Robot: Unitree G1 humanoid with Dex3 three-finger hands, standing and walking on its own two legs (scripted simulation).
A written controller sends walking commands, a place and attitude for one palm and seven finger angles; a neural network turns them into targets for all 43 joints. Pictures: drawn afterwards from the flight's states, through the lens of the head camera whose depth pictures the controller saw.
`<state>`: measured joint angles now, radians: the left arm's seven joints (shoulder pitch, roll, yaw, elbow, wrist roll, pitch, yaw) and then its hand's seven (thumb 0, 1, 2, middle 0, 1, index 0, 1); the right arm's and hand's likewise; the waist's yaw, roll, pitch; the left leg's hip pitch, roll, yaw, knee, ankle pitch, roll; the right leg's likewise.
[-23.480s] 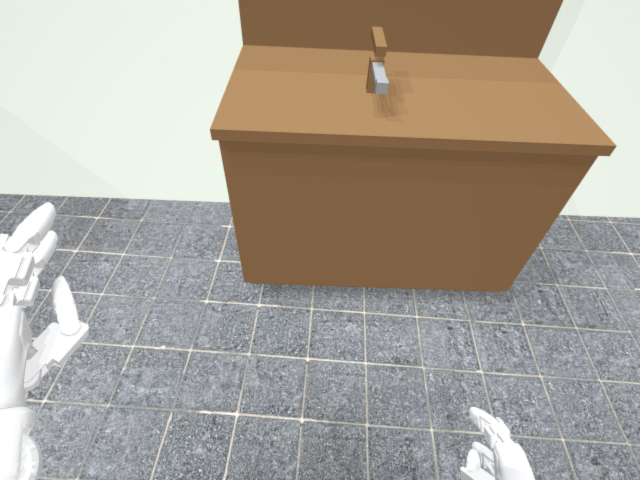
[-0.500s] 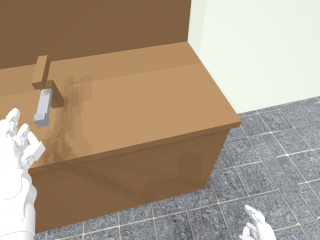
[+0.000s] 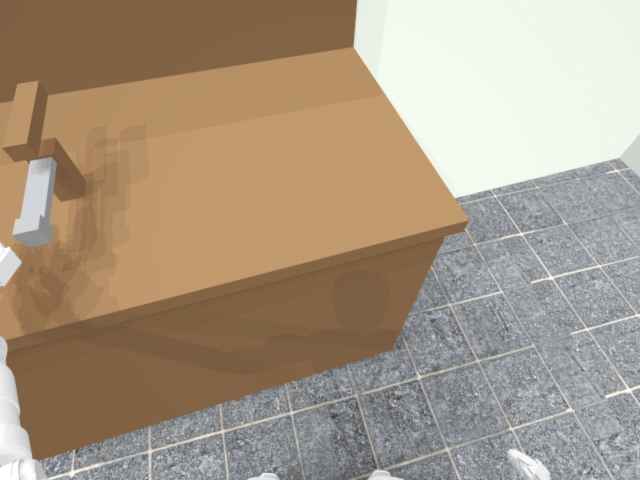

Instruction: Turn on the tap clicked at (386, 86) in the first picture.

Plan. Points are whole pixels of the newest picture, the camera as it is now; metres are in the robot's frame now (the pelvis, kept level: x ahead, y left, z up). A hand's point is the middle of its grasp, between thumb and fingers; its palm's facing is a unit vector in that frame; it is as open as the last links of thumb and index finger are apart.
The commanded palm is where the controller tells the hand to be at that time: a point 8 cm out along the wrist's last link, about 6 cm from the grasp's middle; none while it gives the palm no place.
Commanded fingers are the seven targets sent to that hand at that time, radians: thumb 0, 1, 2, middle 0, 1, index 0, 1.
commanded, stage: reach beside the lever's end, fingers flat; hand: left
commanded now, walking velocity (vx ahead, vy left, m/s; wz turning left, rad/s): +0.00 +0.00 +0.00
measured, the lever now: (33, 231) +0.38 +0.37 +0.08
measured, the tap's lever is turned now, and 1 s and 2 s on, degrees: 0 0 13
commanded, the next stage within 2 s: push the lever round in 0.52 s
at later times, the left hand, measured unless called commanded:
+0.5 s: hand (10, 253) +0.35 +0.39 +0.07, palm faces +0.53 -0.84 -0.10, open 7.8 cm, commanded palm +0.30 +0.42 +0.08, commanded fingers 0.00 0.90 0.90 -0.15 -0.15 -0.15 -0.15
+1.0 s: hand (20, 250) +0.35 +0.38 +0.08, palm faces +0.53 -0.84 -0.08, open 7.8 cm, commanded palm +0.31 +0.41 +0.08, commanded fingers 0.00 0.90 0.90 -0.15 -0.15 -0.15 -0.15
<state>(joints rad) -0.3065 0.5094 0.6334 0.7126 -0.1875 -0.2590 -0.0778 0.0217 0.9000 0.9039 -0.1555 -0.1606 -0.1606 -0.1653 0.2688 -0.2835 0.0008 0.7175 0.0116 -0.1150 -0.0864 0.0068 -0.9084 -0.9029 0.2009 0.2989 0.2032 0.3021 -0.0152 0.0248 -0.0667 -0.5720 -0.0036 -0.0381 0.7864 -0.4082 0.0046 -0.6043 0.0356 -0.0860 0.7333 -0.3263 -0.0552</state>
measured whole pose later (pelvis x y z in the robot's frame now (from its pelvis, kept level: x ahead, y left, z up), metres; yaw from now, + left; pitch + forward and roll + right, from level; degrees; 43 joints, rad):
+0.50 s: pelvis +0.00 +0.03 +0.00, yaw -1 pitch +13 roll -3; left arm -0.28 0.49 0.64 0.71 -0.18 -0.29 -0.09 0.02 0.90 0.90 -0.15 -0.15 -0.16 -0.15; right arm 0.33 -0.27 0.00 0.68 0.01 -0.05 -0.06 0.01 -0.91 -0.90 0.20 0.30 0.20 0.30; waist -0.03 0.02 -0.10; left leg -0.61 -0.01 -0.01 0.81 -0.43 0.04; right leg -0.63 0.03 -0.06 0.72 -0.32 -0.02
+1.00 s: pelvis +0.00 +0.03 +0.00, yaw +0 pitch +12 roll -2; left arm -0.32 0.46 0.57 0.66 -0.18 -0.26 -0.05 0.02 0.90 0.90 -0.15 -0.15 -0.16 -0.15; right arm 0.27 -0.26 0.01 0.68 0.01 -0.07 -0.07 0.00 -0.91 -0.90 0.20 0.30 0.20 0.30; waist -0.01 0.02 -0.09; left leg -0.61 -0.02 -0.03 0.82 -0.42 0.04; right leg -0.62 0.02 -0.08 0.73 -0.32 -0.02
